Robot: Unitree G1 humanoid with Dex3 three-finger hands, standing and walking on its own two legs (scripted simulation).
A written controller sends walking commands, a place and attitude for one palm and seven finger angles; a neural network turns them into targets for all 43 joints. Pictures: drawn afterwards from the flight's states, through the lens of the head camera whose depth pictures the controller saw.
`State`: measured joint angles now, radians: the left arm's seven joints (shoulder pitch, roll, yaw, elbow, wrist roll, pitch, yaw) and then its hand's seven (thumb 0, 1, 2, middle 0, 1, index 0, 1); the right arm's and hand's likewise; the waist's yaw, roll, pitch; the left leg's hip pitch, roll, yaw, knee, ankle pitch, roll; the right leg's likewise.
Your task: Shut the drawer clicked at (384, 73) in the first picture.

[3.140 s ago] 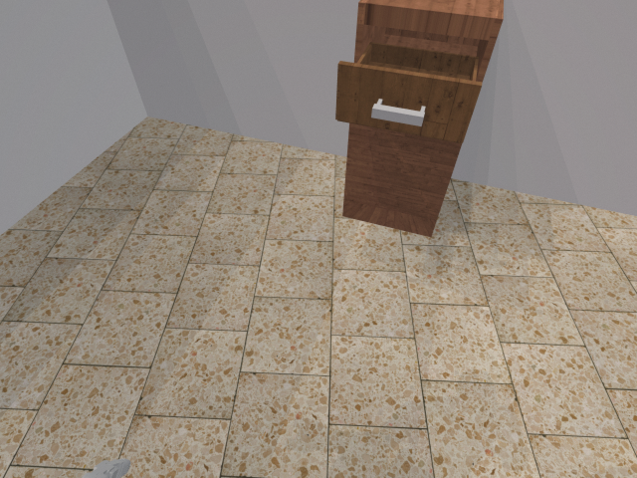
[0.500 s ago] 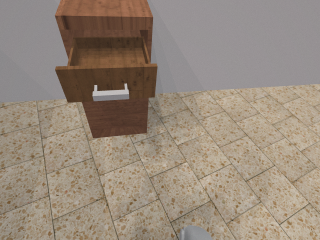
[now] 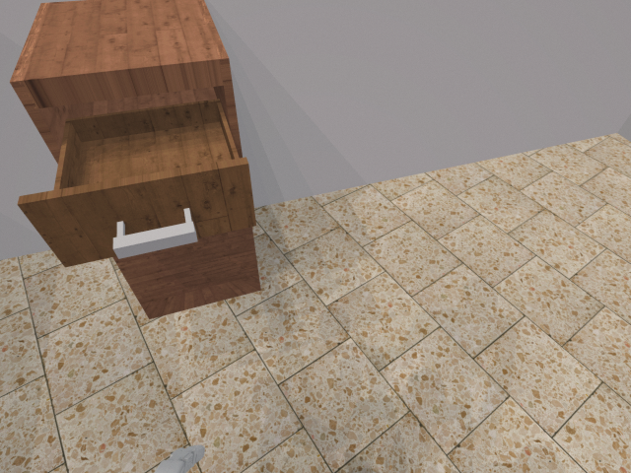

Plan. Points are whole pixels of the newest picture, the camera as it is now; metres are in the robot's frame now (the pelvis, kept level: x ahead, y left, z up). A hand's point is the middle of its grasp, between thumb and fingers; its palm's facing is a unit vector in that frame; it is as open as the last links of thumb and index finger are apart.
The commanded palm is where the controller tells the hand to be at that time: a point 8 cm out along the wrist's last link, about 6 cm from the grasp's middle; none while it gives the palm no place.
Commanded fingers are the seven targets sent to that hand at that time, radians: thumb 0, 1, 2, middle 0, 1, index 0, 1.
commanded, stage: turn to face it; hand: left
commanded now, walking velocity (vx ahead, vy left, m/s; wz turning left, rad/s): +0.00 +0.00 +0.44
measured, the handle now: (155, 230) +0.51 +0.28 -0.02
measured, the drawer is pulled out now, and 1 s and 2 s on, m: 0.29 0.29 0.29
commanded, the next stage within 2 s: take the last steps up to it in 0.46 s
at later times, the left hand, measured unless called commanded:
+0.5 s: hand out of the picture -0.01 +0.25 -0.16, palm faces +0.23 -0.95 -0.23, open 7.4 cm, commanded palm none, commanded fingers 0.00 0.90 0.90 -0.20 -0.30 -0.20 -0.30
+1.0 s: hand out of the picture -0.08 +0.11 -0.15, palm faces +0.36 -0.92 -0.17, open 7.4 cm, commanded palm none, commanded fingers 0.00 0.90 0.90 -0.20 -0.30 -0.20 -0.30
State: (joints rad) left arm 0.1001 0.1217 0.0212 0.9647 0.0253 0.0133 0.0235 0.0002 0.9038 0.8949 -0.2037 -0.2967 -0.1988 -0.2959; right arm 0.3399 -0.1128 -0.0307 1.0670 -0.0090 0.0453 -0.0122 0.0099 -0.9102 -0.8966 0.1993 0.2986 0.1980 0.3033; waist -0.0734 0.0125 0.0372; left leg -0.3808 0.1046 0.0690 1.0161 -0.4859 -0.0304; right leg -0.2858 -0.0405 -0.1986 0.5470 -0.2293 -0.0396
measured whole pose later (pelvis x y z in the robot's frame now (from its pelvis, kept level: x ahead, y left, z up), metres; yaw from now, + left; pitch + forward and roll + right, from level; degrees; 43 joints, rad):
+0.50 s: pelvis -0.01 +0.04 +0.02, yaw +10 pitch +0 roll -1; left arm 0.23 0.23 0.08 1.03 0.02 0.07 0.03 0.00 0.91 0.90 -0.20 -0.30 -0.19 -0.29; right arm 0.26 -0.15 -0.04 1.01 -0.02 0.01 -0.03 0.01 -0.91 -0.90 0.20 0.30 0.20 0.30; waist -0.01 -0.03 0.05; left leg -0.20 -0.02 0.05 0.40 -0.20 0.07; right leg -0.42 -0.06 -0.01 0.97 -0.39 0.08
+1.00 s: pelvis +0.02 -0.02 +0.02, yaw +15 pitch -1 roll +0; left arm 0.46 0.10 0.03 1.11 0.02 -0.04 0.02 0.00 0.91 0.90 -0.20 -0.30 -0.20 -0.30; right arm 0.28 -0.19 -0.08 1.08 -0.03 0.03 0.01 0.01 -0.91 -0.90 0.20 0.30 0.20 0.30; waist 0.01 0.03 0.00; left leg -0.50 0.10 0.04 0.99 -0.23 -0.02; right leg -0.06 0.03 -0.11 0.30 -0.23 -0.06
